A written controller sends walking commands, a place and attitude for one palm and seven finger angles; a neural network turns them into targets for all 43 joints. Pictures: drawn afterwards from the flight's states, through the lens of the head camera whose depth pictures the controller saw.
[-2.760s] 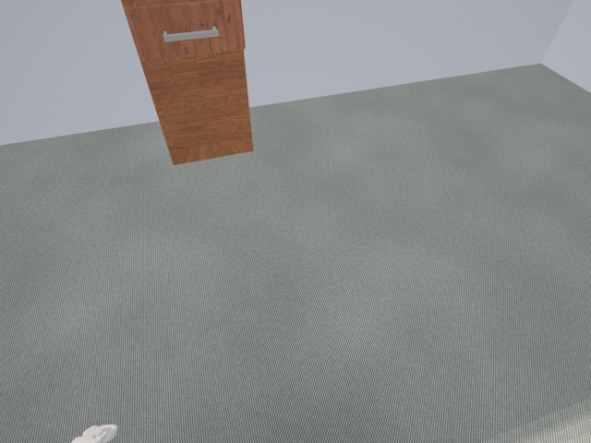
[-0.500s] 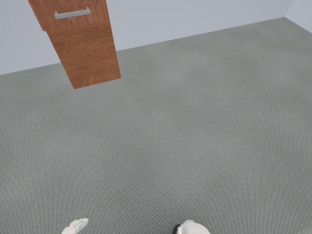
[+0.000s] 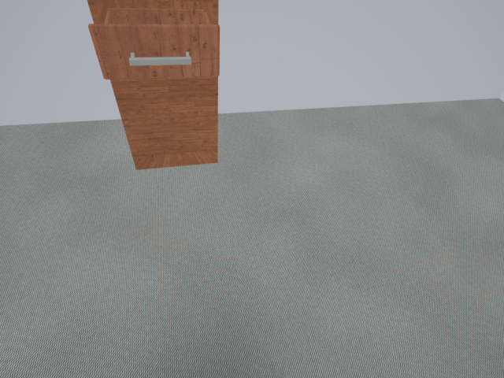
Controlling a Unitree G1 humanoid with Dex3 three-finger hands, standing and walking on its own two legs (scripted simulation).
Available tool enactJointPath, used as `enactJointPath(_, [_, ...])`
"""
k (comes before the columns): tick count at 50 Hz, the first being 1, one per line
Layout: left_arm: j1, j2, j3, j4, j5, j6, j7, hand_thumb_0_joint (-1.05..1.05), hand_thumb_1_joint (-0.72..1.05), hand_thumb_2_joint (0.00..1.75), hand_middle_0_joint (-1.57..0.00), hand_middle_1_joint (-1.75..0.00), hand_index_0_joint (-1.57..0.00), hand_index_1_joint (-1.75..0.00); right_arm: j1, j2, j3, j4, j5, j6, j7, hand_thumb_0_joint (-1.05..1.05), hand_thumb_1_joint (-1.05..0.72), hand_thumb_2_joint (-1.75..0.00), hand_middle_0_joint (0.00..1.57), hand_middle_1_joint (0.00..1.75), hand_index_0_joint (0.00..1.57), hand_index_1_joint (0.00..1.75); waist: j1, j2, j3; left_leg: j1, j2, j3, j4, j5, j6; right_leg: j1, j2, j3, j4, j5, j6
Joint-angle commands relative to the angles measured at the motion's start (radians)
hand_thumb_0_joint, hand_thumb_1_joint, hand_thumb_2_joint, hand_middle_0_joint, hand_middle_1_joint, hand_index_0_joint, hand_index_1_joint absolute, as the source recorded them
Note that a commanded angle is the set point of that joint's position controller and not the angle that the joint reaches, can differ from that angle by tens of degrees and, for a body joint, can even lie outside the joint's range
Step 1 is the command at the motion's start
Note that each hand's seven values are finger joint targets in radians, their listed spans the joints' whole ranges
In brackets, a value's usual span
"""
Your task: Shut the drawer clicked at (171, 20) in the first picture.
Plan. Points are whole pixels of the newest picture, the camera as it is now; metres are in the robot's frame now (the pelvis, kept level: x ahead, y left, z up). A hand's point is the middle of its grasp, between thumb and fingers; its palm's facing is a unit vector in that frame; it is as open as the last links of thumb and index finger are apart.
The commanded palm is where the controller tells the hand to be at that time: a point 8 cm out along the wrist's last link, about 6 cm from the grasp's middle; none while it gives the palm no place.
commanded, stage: walk to a spot facing it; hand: left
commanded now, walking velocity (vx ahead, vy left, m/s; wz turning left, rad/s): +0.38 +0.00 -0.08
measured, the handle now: (160, 58) +1.00 +0.37 -0.03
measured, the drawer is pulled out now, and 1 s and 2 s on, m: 0.20 0.20 0.20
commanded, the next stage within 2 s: turn to face it in 0.58 s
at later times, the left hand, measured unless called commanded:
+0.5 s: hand (205, 267) +0.36 +0.12 -0.16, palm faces -0.04 -0.98 -0.22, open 7.4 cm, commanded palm none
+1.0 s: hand (191, 277) +0.35 +0.15 -0.19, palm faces +0.21 -0.96 -0.17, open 7.4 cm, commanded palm none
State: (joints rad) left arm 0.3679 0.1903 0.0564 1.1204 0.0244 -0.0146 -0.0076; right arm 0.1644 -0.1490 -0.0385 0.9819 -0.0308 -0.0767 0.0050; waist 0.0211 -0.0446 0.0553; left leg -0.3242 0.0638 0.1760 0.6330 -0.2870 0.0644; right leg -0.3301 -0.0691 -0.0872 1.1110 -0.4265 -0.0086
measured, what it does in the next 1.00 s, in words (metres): walks ahead: right foot, then left foot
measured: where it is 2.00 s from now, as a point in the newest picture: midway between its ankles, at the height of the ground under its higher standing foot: (232, 284)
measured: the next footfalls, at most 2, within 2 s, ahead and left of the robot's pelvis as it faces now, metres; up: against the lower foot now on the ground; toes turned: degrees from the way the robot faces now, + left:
right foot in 0.40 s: +0.34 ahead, -0.15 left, +0.00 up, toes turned -11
left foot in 0.88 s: +0.51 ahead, +0.07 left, +0.00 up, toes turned +16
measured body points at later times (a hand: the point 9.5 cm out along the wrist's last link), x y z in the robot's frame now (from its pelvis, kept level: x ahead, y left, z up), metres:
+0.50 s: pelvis +0.24 -0.06 -0.01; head +0.27 -0.08 +0.44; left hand +0.36 +0.17 -0.14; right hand +0.13 -0.26 -0.17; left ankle +0.10 +0.07 -0.63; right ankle +0.30 -0.14 -0.73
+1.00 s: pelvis +0.40 -0.02 -0.01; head +0.43 +0.01 +0.44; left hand +0.34 +0.20 -0.17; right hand +0.54 -0.24 -0.13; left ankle +0.47 +0.06 -0.73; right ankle +0.35 -0.16 -0.66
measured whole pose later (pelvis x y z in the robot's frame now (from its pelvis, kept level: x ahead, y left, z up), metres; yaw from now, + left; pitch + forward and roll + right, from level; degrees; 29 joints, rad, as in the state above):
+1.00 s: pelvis +0.40 -0.02 -0.01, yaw +8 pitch -2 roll -1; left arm 0.32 0.17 0.04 1.08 0.01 0.02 0.03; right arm 0.12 -0.18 -0.03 0.97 -0.02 -0.02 -0.01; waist 0.03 -0.03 0.10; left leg -0.38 0.02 0.16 0.63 -0.22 0.09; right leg -0.35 -0.10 -0.10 1.13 -0.52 0.05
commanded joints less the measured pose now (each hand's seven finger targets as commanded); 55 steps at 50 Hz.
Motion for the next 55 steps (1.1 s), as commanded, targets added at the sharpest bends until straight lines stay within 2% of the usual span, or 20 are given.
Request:
enactJointPath(1, [-0.035,0.023,0.010,-0.087,0.008,-0.023,-0.012,0.00,0.90,0.90,-0.20,-0.30,-0.20,-0.30,0.176,-0.128,-0.026,0.035,0.009,-0.012,-0.026,0.00,-0.90,-0.90,0.20,0.30,0.20,0.30,-0.025,0.146,0.000,0.187,0.252,-0.272,-0.441,0.087,0.068,-0.277,-0.080,0.068,0.112,0.150,0.016])
enactJointPath(5, [-0.057,0.007,0.012,-0.091,0.012,0.000,-0.014,0.00,0.90,0.90,-0.20,-0.30,-0.20,-0.30,0.213,-0.111,-0.029,0.058,0.016,-0.022,-0.030,0.00,-0.90,-0.90,0.20,0.30,0.20,0.30,-0.015,0.120,0.022,0.211,0.226,-0.178,-0.477,0.205,0.087,-0.317,-0.095,0.050,0.004,0.233,0.045])
enactJointPath(14, [-0.311,0.002,0.006,-0.169,0.002,-0.011,-0.024,0.00,0.90,0.90,-0.20,-0.30,-0.20,-0.30,0.337,-0.121,-0.027,0.136,0.004,-0.011,-0.030,0.00,-0.90,-0.90,0.20,0.30,0.20,0.30,-0.077,0.159,0.079,0.331,0.233,-0.089,-0.423,0.396,0.077,-0.266,-0.043,-0.031,-0.416,0.261,0.012])
enactJointPath(17, [-0.257,0.028,0.012,-0.158,0.002,-0.021,-0.021,0.00,0.90,0.90,-0.20,-0.30,-0.20,-0.30,0.324,-0.136,-0.030,0.146,0.002,-0.005,-0.030,0.00,-0.90,-0.90,0.20,0.30,0.20,0.30,-0.036,0.131,0.052,0.322,0.240,-0.073,-0.307,0.564,0.063,-0.101,0.012,-0.064,-0.490,0.209,-0.026])
enactJointPath(18, [-0.142,0.041,0.019,-0.128,0.005,-0.029,-0.019,0.00,0.90,0.90,-0.20,-0.30,-0.20,-0.30,0.302,-0.146,-0.030,0.145,0.005,-0.003,-0.031,0.00,-0.90,-0.90,0.20,0.30,0.20,0.30,0.024,0.121,0.000,0.313,0.216,-0.045,-0.174,0.660,0.043,0.035,0.043,-0.083,-0.541,0.224,-0.041])
enactJointPath(19, [0.030,0.085,0.034,-0.077,0.011,-0.043,-0.014,0.00,0.90,0.90,-0.20,-0.30,-0.20,-0.30,0.281,-0.146,-0.030,0.142,0.012,-0.005,-0.027,0.00,-0.90,-0.90,0.20,0.30,0.20,0.30,0.101,0.085,-0.100,0.219,0.171,-0.012,0.051,0.634,0.008,0.278,0.033,-0.054,-0.589,0.270,-0.061])
enactJointPath(20, [0.173,0.198,0.064,-0.039,0.018,-0.056,0.001,0.00,0.90,0.90,-0.20,-0.30,-0.20,-0.30,0.322,-0.090,-0.023,0.122,0.027,-0.009,-0.017,0.00,-0.90,-0.90,0.20,0.30,0.20,0.30,0.137,-0.143,-0.243,-0.044,0.066,0.031,0.382,0.282,-0.033,0.559,-0.217,0.253,-0.641,0.277,-0.137])
enactJointPath(21, [0.234,0.274,0.068,-0.022,-0.004,-0.053,0.006,0.00,0.90,0.90,-0.20,-0.30,-0.20,-0.30,0.306,-0.061,-0.013,0.090,0.029,-0.010,-0.018,0.00,-0.90,-0.90,0.20,0.30,0.20,0.30,0.117,-0.225,-0.291,-0.255,-0.048,-0.054,0.671,-0.276,-0.052,0.645,-0.408,0.582,-0.761,0.414,-0.229])
enactJointPath(22, [0.167,0.256,0.071,-0.040,-0.012,-0.050,0.012,0.00,0.90,0.90,-0.20,-0.30,-0.20,-0.30,0.251,-0.076,-0.021,0.080,0.035,-0.002,-0.019,0.00,-0.90,-0.90,0.20,0.30,0.20,0.30,0.112,-0.170,-0.280,-0.272,0.002,-0.168,0.781,-0.234,-0.034,0.552,-0.420,0.573,-0.806,0.320,-0.227])
enactJointPath(24, [-0.010,0.140,0.031,-0.081,-0.009,-0.053,0.018,0.00,0.90,0.90,-0.20,-0.30,-0.20,-0.30,0.168,-0.057,-0.027,0.074,0.017,0.011,-0.015,0.00,-0.90,-0.90,0.20,0.30,0.20,0.30,0.041,-0.008,-0.055,-0.296,0.081,-0.195,0.755,-0.057,-0.038,0.254,-0.335,0.341,-0.840,0.284,-0.161])
enactJointPath(27, [-0.087,0.062,0.004,-0.086,0.002,-0.066,0.025,0.00,0.90,0.90,-0.20,-0.30,-0.20,-0.30,0.275,-0.010,-0.021,0.115,0.006,0.053,-0.006,0.00,-0.90,-0.90,0.20,0.30,0.20,0.30,-0.054,-0.053,-0.013,-0.195,0.090,-0.177,0.625,0.021,-0.059,0.057,-0.249,0.105,-0.895,0.294,-0.098])
enactJointPath(33, [-0.046,0.060,-0.003,-0.085,0.000,-0.078,0.028,0.00,0.90,0.90,-0.20,-0.30,-0.20,-0.30,0.142,-0.013,-0.021,0.043,0.007,0.070,0.016,0.00,-0.90,-0.90,0.20,0.30,0.20,0.30,-0.049,-0.055,0.032,-0.275,0.091,-0.122,0.394,0.124,-0.085,0.114,-0.233,-0.046,-0.909,0.461,-0.095])
enactJointPath(39, [0.024,0.103,-0.002,-0.068,0.000,-0.057,0.036,0.00,0.90,0.90,-0.20,-0.30,-0.20,-0.30,-0.014,-0.033,-0.006,-0.021,0.007,0.063,0.027,0.00,-0.90,-0.90,0.20,0.30,0.20,0.30,-0.001,-0.063,0.038,-0.179,0.035,-0.040,0.105,0.095,-0.060,0.245,-0.248,-0.102,-0.790,0.755,-0.080])
enactJointPath(42, [0.013,0.132,0.007,-0.072,-0.004,-0.041,0.041,0.00,0.90,0.90,-0.20,-0.30,-0.20,-0.30,0.100,-0.084,-0.013,-0.002,0.002,0.062,0.014,0.00,-0.90,-0.90,0.20,0.30,0.20,0.30,-0.059,-0.035,-0.047,0.048,-0.024,-0.017,-0.041,0.139,-0.032,0.255,-0.233,-0.137,-0.551,0.878,-0.049])
enactJointPath(43, [0.012,0.124,0.008,-0.086,-0.010,-0.034,0.040,0.00,0.90,0.90,-0.20,-0.30,-0.20,-0.30,0.206,-0.137,-0.025,0.018,-0.003,0.057,0.006,0.00,-0.90,-0.90,0.20,0.30,0.20,0.30,-0.106,0.048,-0.130,0.248,0.022,-0.069,-0.114,0.400,-0.006,0.163,-0.189,-0.159,-0.354,0.738,-0.009])
enactJointPath(44, [0.047,0.075,0.004,-0.112,-0.031,-0.027,0.035,0.00,0.90,0.90,-0.20,-0.30,-0.20,-0.30,0.282,-0.250,-0.046,0.014,-0.009,0.052,-0.005,0.00,-0.90,-0.90,0.20,0.30,0.20,0.30,-0.114,0.307,-0.234,0.468,0.281,-0.400,-0.140,0.844,0.126,-0.081,-0.042,-0.177,-0.080,0.155,0.057])
enactJointPath(45, [0.023,0.066,-0.004,-0.143,-0.019,-0.024,0.040,0.00,0.90,0.90,-0.20,-0.30,-0.20,-0.30,0.301,-0.300,-0.047,0.023,0.014,0.060,-0.013,0.00,-0.90,-0.90,0.20,0.30,0.20,0.30,-0.108,0.309,-0.268,0.409,0.392,-0.493,-0.217,0.894,0.214,-0.100,0.008,-0.052,0.106,-0.270,0.048])
enactJointPath(47, [-0.037,0.058,-0.002,-0.136,-0.016,-0.003,0.044,0.00,0.90,0.90,-0.20,-0.30,-0.20,-0.30,0.141,-0.252,-0.042,-0.022,0.017,0.055,-0.030,0.00,-0.90,-0.90,0.20,0.30,0.20,0.30,-0.067,0.194,-0.182,0.274,0.349,-0.459,-0.279,0.561,0.187,-0.201,-0.045,0.056,0.155,-0.154,0.053])
enactJointPath(50, [-0.003,0.039,0.004,-0.102,-0.005,0.023,0.032,0.00,0.90,0.90,-0.20,-0.30,-0.20,-0.30,0.012,-0.174,-0.019,-0.049,0.014,0.053,-0.028,0.00,-0.90,-0.90,0.20,0.30,0.20,0.30,-0.010,0.159,-0.084,0.046,0.217,-0.294,-0.355,0.308,0.108,-0.092,-0.062,0.052,0.031,-0.014,0.065])
enactJointPath(55, [0.000,0.034,0.008,-0.115,0.001,0.046,0.037,0.00,0.90,0.90,-0.20,-0.30,-0.20,-0.30,0.020,-0.170,-0.034,-0.051,0.012,0.067,-0.023,0.00,-0.90,-0.90,0.20,0.30,0.20,0.30,-0.012,0.128,-0.086,0.058,0.192,-0.311,-0.406,0.115,0.115,-0.099,-0.040,0.041,-0.096,0.031,0.070])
